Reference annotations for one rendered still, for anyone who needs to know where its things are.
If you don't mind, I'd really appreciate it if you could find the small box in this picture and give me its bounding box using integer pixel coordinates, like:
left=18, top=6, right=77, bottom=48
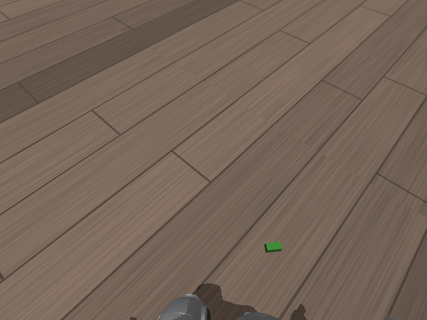
left=264, top=242, right=282, bottom=253

